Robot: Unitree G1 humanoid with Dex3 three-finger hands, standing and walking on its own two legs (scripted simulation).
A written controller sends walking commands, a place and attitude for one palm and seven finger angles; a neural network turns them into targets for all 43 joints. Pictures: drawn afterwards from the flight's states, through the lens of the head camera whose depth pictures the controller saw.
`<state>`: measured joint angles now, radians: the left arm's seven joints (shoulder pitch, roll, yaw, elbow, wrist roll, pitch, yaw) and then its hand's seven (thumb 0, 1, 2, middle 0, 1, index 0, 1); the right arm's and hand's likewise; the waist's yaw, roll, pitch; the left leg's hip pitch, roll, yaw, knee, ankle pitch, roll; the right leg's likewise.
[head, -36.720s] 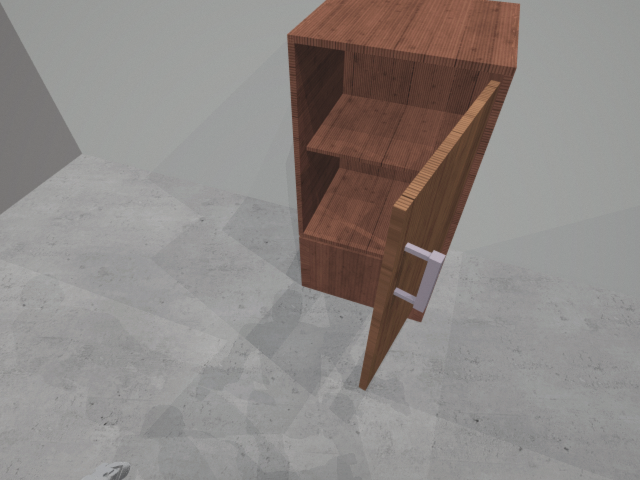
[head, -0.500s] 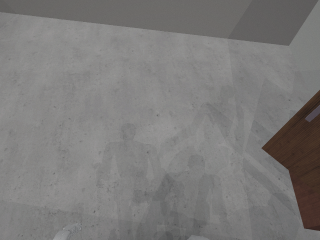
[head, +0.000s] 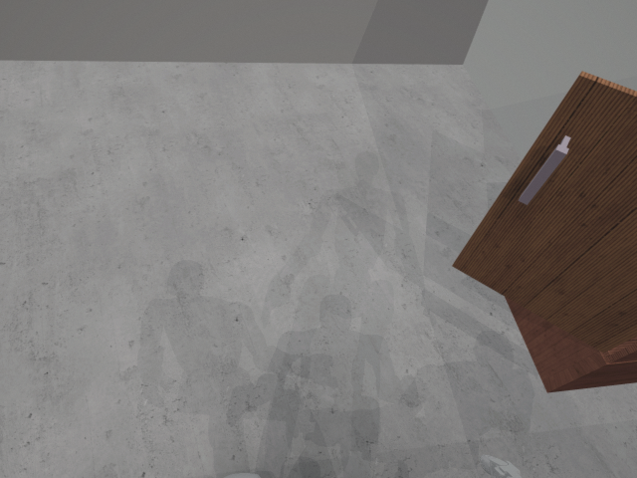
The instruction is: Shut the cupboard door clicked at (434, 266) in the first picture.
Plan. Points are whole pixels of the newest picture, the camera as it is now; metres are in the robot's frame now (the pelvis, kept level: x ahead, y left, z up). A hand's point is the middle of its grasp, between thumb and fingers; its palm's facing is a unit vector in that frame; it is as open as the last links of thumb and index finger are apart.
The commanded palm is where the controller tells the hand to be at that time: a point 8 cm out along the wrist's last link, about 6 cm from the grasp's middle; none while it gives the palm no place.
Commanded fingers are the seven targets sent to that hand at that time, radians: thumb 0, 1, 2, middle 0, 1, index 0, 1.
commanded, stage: turn to face it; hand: left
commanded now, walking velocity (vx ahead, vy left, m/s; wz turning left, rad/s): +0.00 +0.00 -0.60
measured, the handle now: (544, 171) +0.67 -0.39 -0.02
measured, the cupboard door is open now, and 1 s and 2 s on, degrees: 48 48 48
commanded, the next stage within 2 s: take the last steps up to it in 0.82 s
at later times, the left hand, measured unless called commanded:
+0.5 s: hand (226, 434) +0.19 +0.14 -0.14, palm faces -0.30 -0.92 -0.27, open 7.4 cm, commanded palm none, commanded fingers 0.00 0.90 0.90 -0.20 -0.30 -0.20 -0.30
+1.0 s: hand (238, 416) +0.21 +0.13 -0.15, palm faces -0.45 -0.87 -0.21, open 7.4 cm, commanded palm none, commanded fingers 0.00 0.90 0.90 -0.20 -0.30 -0.20 -0.30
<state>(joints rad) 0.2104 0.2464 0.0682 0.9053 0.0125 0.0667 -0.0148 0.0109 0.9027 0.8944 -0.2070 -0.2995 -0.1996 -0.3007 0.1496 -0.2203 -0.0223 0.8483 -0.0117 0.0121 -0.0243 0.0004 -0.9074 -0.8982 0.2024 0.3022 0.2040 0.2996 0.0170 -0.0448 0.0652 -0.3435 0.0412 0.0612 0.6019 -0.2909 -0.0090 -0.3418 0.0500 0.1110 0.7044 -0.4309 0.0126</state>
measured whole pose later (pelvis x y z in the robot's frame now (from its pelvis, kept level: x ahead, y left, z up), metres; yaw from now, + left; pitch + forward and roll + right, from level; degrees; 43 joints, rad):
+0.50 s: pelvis +0.02 -0.02 +0.00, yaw -17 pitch +1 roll -1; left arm 0.14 0.22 0.04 0.88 0.02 0.03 -0.01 0.01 0.91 0.89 -0.20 -0.30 -0.20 -0.30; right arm 0.22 -0.29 -0.05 0.93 -0.01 0.07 -0.03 0.00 -0.91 -0.90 0.20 0.30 0.20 0.30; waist -0.03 0.06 0.08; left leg -0.46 0.10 0.06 1.08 -0.49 -0.08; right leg -0.26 0.00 -0.02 0.56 -0.32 0.00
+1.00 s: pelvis +0.05 -0.01 +0.01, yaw -28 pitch +1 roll -1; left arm 0.18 0.22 0.06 0.95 0.02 0.07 -0.02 0.01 0.91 0.90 -0.20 -0.30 -0.19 -0.30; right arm 0.26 -0.18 -0.01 0.96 -0.03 0.02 -0.03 0.00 -0.90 -0.90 0.21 0.30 0.21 0.30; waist -0.02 0.02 0.06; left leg -0.25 0.11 0.16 0.52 -0.28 -0.01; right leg -0.32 -0.01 -0.05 0.73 -0.43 0.02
